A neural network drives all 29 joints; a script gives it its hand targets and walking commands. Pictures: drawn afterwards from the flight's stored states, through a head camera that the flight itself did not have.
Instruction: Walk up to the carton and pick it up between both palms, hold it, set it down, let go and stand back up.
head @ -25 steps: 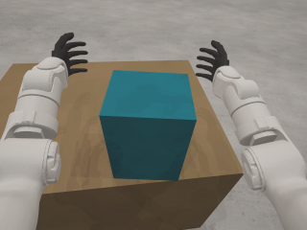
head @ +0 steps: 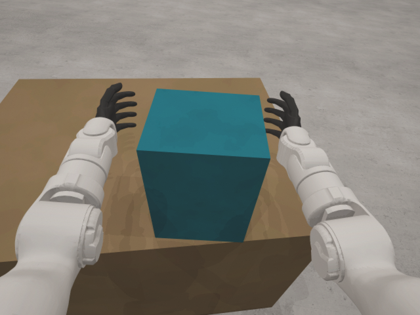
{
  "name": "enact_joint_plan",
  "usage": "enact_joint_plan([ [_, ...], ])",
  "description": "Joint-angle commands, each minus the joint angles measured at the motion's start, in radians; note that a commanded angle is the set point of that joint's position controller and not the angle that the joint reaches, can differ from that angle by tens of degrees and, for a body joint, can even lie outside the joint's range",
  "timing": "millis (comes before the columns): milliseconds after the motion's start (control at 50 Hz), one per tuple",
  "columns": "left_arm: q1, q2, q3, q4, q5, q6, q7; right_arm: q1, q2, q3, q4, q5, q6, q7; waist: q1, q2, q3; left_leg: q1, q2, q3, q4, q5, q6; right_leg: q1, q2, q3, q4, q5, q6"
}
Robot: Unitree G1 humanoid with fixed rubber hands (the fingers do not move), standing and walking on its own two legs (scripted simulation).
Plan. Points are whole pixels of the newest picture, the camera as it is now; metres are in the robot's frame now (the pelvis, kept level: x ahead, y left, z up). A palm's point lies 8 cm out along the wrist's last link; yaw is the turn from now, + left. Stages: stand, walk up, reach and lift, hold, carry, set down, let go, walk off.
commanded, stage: reach and lift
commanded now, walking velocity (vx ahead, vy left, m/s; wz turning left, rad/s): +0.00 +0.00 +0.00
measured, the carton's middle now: (203, 171) +0.41 +0.00 +0.05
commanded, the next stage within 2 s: none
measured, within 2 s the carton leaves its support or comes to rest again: neither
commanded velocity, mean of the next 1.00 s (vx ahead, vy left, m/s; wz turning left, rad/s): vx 0.00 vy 0.00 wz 0.00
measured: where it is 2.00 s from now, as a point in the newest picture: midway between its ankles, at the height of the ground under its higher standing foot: outside the picture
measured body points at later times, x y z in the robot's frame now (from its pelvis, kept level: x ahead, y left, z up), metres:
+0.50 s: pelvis +0.01 +0.00 +0.00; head +0.02 +0.03 +0.45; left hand +0.47 +0.16 +0.12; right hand +0.44 -0.16 +0.13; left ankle +0.01 +0.10 -0.74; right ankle +0.02 -0.10 -0.74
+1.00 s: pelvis +0.02 +0.02 +0.01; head +0.03 +0.04 +0.45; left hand +0.45 +0.16 +0.10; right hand +0.41 -0.14 +0.11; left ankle +0.01 +0.10 -0.74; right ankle +0.02 -0.10 -0.74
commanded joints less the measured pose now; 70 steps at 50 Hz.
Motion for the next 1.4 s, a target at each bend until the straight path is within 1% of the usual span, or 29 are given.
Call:
enact_joint_plan([
  [0, -0.337, 0.129, 0.022, 0.024, 0.035, -0.114, -0.032, -0.308, -0.066, 0.038, 0.026, 0.034, -0.086, -0.001, 0.016, 0.067, -0.303, 0.095, 0.010, -0.041, -0.017, 0.155, -0.007, 0.143, -0.034, 0.028, 0.012, 0.207, 0.040],
  [40, -0.328, 0.108, 0.012, 0.065, 0.045, -0.166, -0.041, -0.284, -0.058, 0.046, 0.072, 0.044, -0.131, 0.003, 0.016, 0.104, -0.285, 0.111, 0.014, -0.049, 0.002, 0.176, -0.019, 0.098, -0.032, 0.020, 0.013, 0.172, 0.027],
  [80, -0.356, 0.101, 0.000, 0.039, 0.029, -0.215, -0.038, -0.316, -0.071, 0.040, 0.020, 0.045, -0.187, 0.004, 0.015, 0.122, -0.378, 0.144, 0.013, -0.042, 0.034, 0.243, -0.031, 0.064, -0.029, 0.015, 0.016, 0.188, 0.025],
  [120, -0.435, 0.094, -0.020, -0.067, -0.016, -0.268, -0.025, -0.378, -0.086, 0.014, -0.102, 0.030, -0.249, 0.009, 0.008, 0.127, -0.559, 0.179, 0.014, -0.039, 0.080, 0.327, -0.053, 0.042, -0.016, -0.001, 0.042, 0.246, 0.030],
  [140, -0.447, 0.091, -0.024, -0.069, -0.014, -0.280, -0.017, -0.393, -0.093, 0.003, -0.113, 0.015, -0.264, 0.012, 0.006, 0.148, -0.589, 0.195, 0.011, -0.036, 0.100, 0.351, -0.063, 0.031, -0.015, -0.003, 0.047, 0.260, 0.031],
  [200, -0.455, 0.083, -0.027, -0.100, -0.023, -0.287, -0.008, -0.398, -0.098, -0.009, -0.132, -0.017, -0.267, 0.008, -0.016, 0.115, -0.634, 0.192, 0.007, -0.033, 0.117, 0.343, -0.059, 0.030, -0.016, 0.000, 0.058, 0.289, 0.039],
  [260, -0.427, 0.084, -0.004, -0.102, -0.008, -0.262, -0.011, -0.391, -0.094, -0.004, -0.138, -0.020, -0.253, -0.002, -0.016, 0.088, -0.672, 0.160, 0.004, -0.031, 0.109, 0.339, -0.048, 0.086, -0.019, 0.008, 0.071, 0.343, 0.052],
  [320, -0.365, 0.090, 0.051, -0.139, 0.027, -0.234, -0.012, -0.347, -0.078, 0.031, -0.135, -0.003, -0.237, -0.012, 0.002, 0.031, -0.665, 0.126, -0.005, -0.026, 0.099, 0.352, -0.026, 0.179, -0.025, 0.023, 0.089, 0.446, 0.073],
  [380, -0.275, 0.054, 0.090, -0.112, 0.094, -0.198, -0.020, -0.277, -0.040, 0.074, -0.051, 0.034, -0.229, -0.020, 0.021, 0.032, -0.535, 0.113, -0.005, -0.024, 0.067, 0.356, -0.019, 0.217, -0.028, 0.032, 0.084, 0.480, 0.077],
  [420, -0.239, 0.025, 0.106, -0.106, 0.139, -0.177, -0.029, -0.236, -0.018, 0.073, -0.012, 0.044, -0.224, -0.019, 0.027, 0.054, -0.437, 0.154, -0.001, -0.028, 0.048, 0.346, -0.022, 0.191, -0.029, 0.033, 0.049, 0.438, 0.074],
  [460, -0.225, -0.008, 0.109, -0.112, 0.171, -0.159, -0.031, -0.221, 0.003, 0.064, 0.015, 0.048, -0.220, -0.019, 0.036, 0.089, -0.330, 0.189, 0.001, -0.030, 0.032, 0.316, -0.028, 0.132, -0.024, 0.030, 0.011, 0.327, 0.065],
  [520, -0.271, -0.043, 0.122, -0.162, 0.184, -0.157, -0.022, -0.252, 0.052, 0.030, -0.061, 0.007, -0.229, -0.016, 0.047, 0.089, -0.309, 0.204, 0.004, -0.020, 0.017, 0.273, -0.024, 0.092, -0.022, 0.024, -0.024, 0.201, 0.058],
  [540, -0.288, -0.073, 0.118, -0.179, 0.188, -0.159, -0.020, -0.259, 0.075, 0.002, -0.069, -0.022, -0.230, -0.014, 0.032, 0.091, -0.300, 0.200, 0.005, -0.017, 0.010, 0.245, -0.024, 0.088, -0.024, 0.022, -0.033, 0.172, 0.056],
  [600, -0.364, -0.140, 0.134, -0.263, 0.221, -0.176, -0.004, -0.291, 0.118, -0.101, -0.127, -0.133, -0.244, 0.011, 0.030, 0.128, -0.357, 0.238, 0.018, -0.008, 0.001, 0.224, -0.041, 0.059, -0.015, -0.003, -0.036, 0.095, 0.041],
  [660, -0.377, -0.236, 0.243, -0.309, 0.329, -0.191, -0.023, -0.284, 0.233, -0.202, -0.152, -0.288, -0.257, 0.062, 0.047, 0.085, -0.388, 0.255, 0.017, 0.017, -0.023, 0.218, -0.030, 0.129, -0.020, -0.013, -0.040, 0.101, 0.049],
  [700, -0.378, -0.420, 0.297, -0.312, 0.444, -0.202, -0.066, -0.278, 0.434, -0.256, -0.155, -0.428, -0.271, 0.131, 0.059, 0.075, -0.384, 0.267, 0.012, 0.029, -0.052, 0.214, -0.029, 0.196, -0.024, -0.023, -0.048, 0.104, 0.053],
  [720, -0.376, -0.570, 0.293, -0.292, 0.494, -0.204, -0.107, -0.291, 0.604, -0.243, -0.174, -0.504, -0.277, 0.183, 0.063, 0.057, -0.376, 0.278, 0.009, 0.036, -0.068, 0.210, -0.021, 0.239, -0.027, -0.029, -0.058, 0.115, 0.052],
  [740, -0.349, -0.647, 0.291, -0.262, 0.527, -0.205, -0.140, -0.273, 0.684, -0.238, -0.196, -0.557, -0.281, 0.224, 0.061, 0.056, -0.385, 0.279, 0.004, 0.043, -0.076, 0.216, -0.022, 0.291, -0.030, -0.024, -0.057, 0.156, 0.054],
  [780, -0.302, -0.701, 0.305, -0.243, 0.560, -0.190, -0.170, -0.251, 0.732, -0.226, -0.239, -0.604, -0.279, 0.266, 0.064, 0.060, -0.374, 0.240, -0.007, 0.057, -0.094, 0.200, -0.017, 0.376, -0.031, -0.012, -0.049, 0.207, 0.056],
  [820, -0.292, -0.690, 0.334, -0.255, 0.571, -0.162, -0.189, -0.226, 0.742, -0.230, -0.232, -0.634, -0.267, 0.274, 0.045, 0.031, -0.290, 0.192, -0.013, 0.062, -0.115, 0.167, -0.005, 0.444, -0.039, -0.004, -0.038, 0.266, 0.076],
  [860, -0.284, -0.686, 0.342, -0.297, 0.574, -0.140, -0.203, -0.220, 0.734, -0.219, -0.246, -0.629, -0.272, 0.278, 0.050, 0.036, -0.237, 0.188, -0.012, 0.065, -0.138, 0.160, -0.009, 0.470, -0.036, -0.014, -0.038, 0.261, 0.084],
  [900, -0.277, -0.702, 0.315, -0.333, 0.566, -0.128, -0.207, -0.219, 0.727, -0.202, -0.254, -0.622, -0.292, 0.280, 0.055, 0.061, -0.231, 0.244, -0.007, 0.064, -0.121, 0.240, -0.028, 0.445, -0.027, -0.027, -0.042, 0.284, 0.082],
  [960, -0.248, -0.719, 0.295, -0.373, 0.569, -0.106, -0.210, -0.200, 0.721, -0.170, -0.248, -0.603, -0.305, 0.282, 0.065, 0.052, -0.202, 0.328, -0.002, 0.066, -0.100, 0.331, -0.037, 0.410, -0.010, -0.044, -0.058, 0.278, 0.078],
  [1060, -0.201, -0.759, 0.240, -0.442, 0.547, -0.082, -0.210, -0.156, 0.692, -0.148, -0.223, -0.575, -0.331, 0.275, 0.045, 0.070, -0.209, 0.416, 0.003, 0.059, -0.072, 0.434, -0.063, 0.381, 0.000, -0.061, -0.063, 0.320, 0.078],
  [1140, -0.174, -0.785, 0.186, -0.513, 0.534, -0.066, -0.189, -0.131, 0.667, -0.146, -0.195, -0.558, -0.353, 0.279, 0.028, 0.082, -0.219, 0.511, 0.017, 0.047, -0.045, 0.534, -0.085, 0.307, 0.019, -0.085, -0.084, 0.256, 0.065],
  [1180, -0.134, -0.781, 0.191, -0.512, 0.543, -0.048, -0.190, -0.120, 0.659, -0.132, -0.198, -0.538, -0.352, 0.277, 0.036, 0.081, -0.186, 0.484, 0.010, 0.051, -0.046, 0.507, -0.077, 0.325, 0.011, -0.077, -0.089, 0.273, 0.061],
  [1240, -0.110, -0.758, 0.206, -0.492, 0.548, -0.022, -0.201, -0.110, 0.651, -0.122, -0.215, -0.533, -0.338, 0.265, 0.025, 0.046, -0.106, 0.384, -0.001, 0.056, -0.083, 0.358, -0.048, 0.383, -0.005, -0.068, -0.081, 0.261, 0.079],
  [1260, -0.111, -0.752, 0.203, -0.488, 0.546, -0.021, -0.207, -0.115, 0.656, -0.117, -0.244, -0.532, -0.341, 0.260, 0.033, 0.046, -0.129, 0.359, -0.005, 0.059, -0.095, 0.321, -0.037, 0.402, -0.013, -0.067, -0.077, 0.273, 0.087],
  [1380, -0.111, -0.737, 0.220, -0.487, 0.555, -0.020, -0.221, -0.090, 0.661, -0.110, -0.259, -0.533, -0.330, 0.252, 0.035, 0.045, -0.116, 0.337, -0.014, 0.067, -0.119, 0.258, -0.025, 0.429, -0.024, -0.064, -0.076, 0.272, 0.095],
])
